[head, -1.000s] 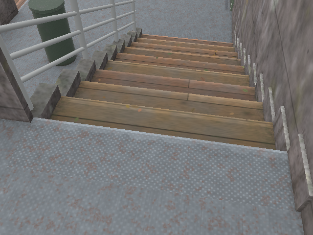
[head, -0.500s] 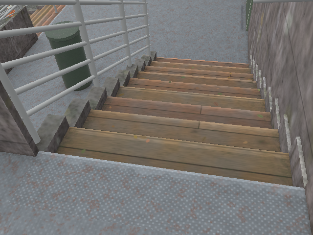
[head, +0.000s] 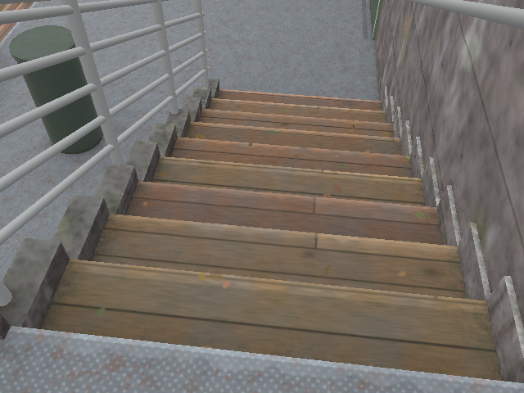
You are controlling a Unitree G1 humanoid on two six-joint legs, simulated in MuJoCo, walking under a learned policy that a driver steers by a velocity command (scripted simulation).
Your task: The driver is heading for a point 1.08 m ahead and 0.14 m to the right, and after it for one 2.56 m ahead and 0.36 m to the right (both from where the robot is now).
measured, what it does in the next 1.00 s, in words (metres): walks ahead: right foot, then left foot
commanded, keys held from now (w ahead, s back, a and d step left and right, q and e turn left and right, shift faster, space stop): w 1.00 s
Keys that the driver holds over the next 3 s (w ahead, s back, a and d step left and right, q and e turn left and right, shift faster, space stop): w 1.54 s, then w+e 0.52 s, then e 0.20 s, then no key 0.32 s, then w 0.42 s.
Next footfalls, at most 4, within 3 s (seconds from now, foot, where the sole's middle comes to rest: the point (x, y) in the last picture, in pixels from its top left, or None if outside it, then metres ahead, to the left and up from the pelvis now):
0.38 right None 0.40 -0.14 -0.78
0.88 left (235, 375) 0.55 0.08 -0.78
1.28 right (301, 310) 0.80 -0.12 -0.92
1.78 left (215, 261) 1.09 0.17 -1.08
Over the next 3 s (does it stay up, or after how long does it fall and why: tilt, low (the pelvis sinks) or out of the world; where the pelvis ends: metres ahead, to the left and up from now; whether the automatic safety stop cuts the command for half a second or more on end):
stays up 1.32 0.06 -0.46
